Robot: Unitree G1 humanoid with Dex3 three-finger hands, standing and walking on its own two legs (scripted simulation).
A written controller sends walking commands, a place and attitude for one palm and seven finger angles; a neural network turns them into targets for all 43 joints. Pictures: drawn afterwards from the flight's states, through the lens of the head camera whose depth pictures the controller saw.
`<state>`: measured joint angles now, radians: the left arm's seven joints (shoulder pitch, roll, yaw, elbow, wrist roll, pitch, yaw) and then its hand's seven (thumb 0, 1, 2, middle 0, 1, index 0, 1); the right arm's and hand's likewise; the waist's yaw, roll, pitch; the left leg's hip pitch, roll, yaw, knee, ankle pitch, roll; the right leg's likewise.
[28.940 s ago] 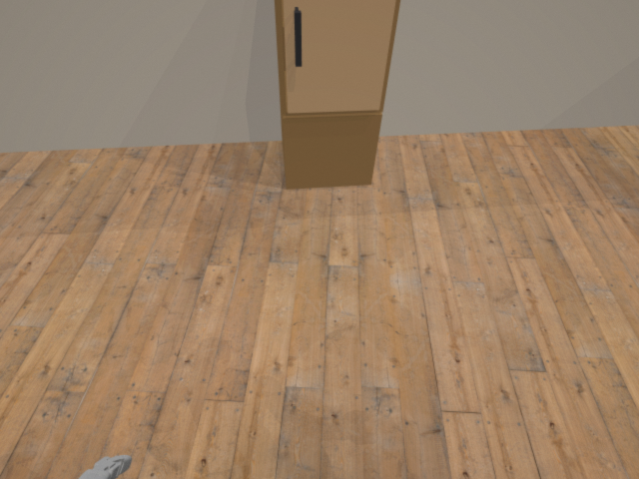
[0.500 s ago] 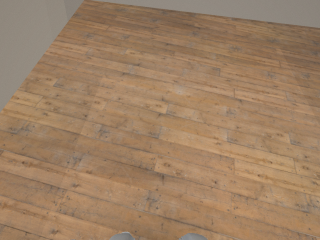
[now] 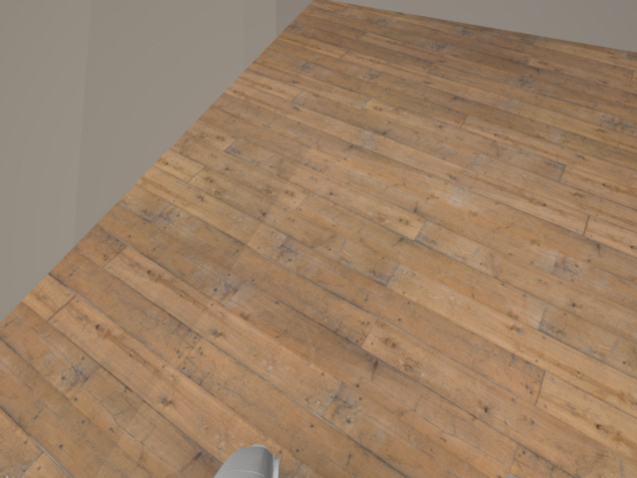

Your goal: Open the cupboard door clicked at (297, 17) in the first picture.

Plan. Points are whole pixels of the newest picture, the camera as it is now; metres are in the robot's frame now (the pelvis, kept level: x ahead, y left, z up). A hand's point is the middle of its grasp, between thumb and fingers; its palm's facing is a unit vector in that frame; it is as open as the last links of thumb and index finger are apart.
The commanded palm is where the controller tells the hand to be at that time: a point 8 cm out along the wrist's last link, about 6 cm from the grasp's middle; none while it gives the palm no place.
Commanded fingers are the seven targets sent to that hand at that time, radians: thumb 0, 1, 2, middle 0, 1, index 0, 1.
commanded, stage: turn to face it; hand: left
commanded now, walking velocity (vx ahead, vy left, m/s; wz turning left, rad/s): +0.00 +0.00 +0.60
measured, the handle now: out of the picture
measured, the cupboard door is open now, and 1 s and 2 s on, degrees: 43 43 43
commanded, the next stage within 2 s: none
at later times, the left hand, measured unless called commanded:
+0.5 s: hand out of the picture +0.07 +0.24 -0.16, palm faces +0.30 -0.91 -0.27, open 7.4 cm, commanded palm none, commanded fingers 0.00 0.90 0.90 -0.20 -0.30 -0.20 -0.30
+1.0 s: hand out of the picture -0.04 +0.19 -0.20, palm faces +0.60 -0.77 -0.23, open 7.4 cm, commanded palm none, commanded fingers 0.00 0.90 0.90 -0.20 -0.30 -0.20 -0.30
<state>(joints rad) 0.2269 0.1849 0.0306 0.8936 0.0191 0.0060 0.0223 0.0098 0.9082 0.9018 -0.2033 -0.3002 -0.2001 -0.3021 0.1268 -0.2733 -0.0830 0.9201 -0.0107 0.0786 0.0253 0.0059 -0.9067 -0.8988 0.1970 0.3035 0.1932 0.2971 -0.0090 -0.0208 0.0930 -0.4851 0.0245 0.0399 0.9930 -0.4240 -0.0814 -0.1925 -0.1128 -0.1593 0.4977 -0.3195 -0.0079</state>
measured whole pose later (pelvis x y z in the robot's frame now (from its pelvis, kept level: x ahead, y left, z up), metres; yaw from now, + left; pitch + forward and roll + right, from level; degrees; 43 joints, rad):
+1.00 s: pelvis +0.05 -0.01 -0.02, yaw +36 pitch +1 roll +1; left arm 0.24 0.25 0.06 0.91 0.01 0.04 0.01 0.01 0.91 0.90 -0.21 -0.30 -0.20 -0.30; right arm 0.09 -0.24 -0.06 0.88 -0.01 0.03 0.03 0.01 -0.91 -0.90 0.20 0.30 0.19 0.30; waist 0.01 -0.07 0.11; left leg -0.34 0.00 0.08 0.65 -0.30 0.02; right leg -0.30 -0.16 -0.18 0.85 -0.53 0.06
